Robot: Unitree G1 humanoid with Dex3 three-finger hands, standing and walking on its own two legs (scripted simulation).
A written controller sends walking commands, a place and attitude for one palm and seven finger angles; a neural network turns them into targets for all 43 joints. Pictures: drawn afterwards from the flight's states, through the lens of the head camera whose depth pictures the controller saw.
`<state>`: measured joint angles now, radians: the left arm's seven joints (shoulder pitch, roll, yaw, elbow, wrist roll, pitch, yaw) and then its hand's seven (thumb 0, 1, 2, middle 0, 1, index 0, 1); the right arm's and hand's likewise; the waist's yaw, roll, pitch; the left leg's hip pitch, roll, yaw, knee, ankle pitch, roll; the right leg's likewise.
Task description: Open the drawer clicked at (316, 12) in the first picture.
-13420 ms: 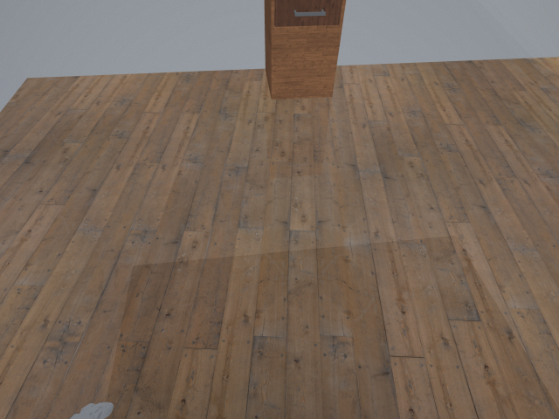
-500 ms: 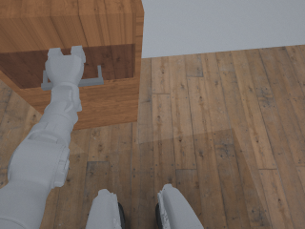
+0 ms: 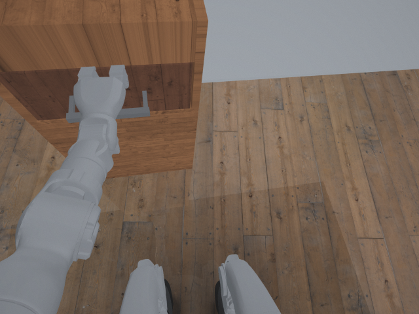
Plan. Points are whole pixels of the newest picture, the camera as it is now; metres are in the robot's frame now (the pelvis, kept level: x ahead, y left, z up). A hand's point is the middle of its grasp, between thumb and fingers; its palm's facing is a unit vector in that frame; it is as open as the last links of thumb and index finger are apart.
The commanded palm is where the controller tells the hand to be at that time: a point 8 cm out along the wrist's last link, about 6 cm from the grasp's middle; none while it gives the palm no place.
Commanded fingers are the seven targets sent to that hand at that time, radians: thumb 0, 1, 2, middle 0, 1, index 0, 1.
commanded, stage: move the hooked fingers above the handle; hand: left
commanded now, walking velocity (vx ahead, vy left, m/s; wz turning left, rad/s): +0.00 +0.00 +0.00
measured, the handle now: (109, 106) +0.57 +0.16 -0.08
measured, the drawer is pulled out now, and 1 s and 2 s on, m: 0.00 0.00 0.00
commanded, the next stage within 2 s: lower the fingers behind the handle in 0.12 s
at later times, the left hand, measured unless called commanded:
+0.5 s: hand (111, 115) +0.53 +0.15 -0.05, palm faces -0.07 -0.05 -1.00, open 13.8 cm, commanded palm +0.52 +0.14 +0.00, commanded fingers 0.00 -0.50 0.30 -0.30 -1.20 -0.30 -1.20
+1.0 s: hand (114, 122) +0.53 +0.15 -0.08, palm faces -0.04 -0.03 -1.00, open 13.8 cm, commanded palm +0.52 +0.13 -0.03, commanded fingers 0.00 -0.50 0.30 -0.30 -1.20 -0.30 -1.20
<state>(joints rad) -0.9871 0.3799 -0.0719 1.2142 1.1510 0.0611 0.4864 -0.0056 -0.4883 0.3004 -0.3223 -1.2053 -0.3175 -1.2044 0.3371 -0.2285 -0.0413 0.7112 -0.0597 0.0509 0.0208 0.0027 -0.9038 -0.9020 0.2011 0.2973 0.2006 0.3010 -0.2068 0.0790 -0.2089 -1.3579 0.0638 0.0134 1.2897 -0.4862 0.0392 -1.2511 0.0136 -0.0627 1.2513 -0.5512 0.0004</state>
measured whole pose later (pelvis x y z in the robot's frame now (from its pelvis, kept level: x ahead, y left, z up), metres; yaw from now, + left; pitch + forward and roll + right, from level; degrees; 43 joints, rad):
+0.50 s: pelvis +0.00 -0.01 -0.01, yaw -1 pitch +33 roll -4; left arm -0.96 0.40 -0.04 1.20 1.15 0.04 0.48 -0.01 -0.49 0.30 -0.32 -1.20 -0.32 -1.20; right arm 0.34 -0.23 -0.04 0.72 -0.06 0.06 0.02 0.00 -0.90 -0.90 0.20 0.30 0.20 0.30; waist -0.20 0.08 -0.21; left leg -1.39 0.07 0.01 1.33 -0.51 0.03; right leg -1.29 0.02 -0.06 1.29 -0.57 -0.01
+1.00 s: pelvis -0.01 +0.00 -0.04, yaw -1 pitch +35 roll -5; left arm -1.02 0.42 -0.04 1.22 1.16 0.07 0.51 -0.01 -0.49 0.30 -0.32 -1.21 -0.32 -1.21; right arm 0.31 -0.22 -0.03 0.71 -0.07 0.04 0.03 0.00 -0.90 -0.90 0.20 0.30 0.20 0.30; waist -0.21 0.09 -0.21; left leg -1.53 0.08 0.00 1.45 -0.54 0.04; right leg -1.43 0.02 -0.06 1.42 -0.61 -0.01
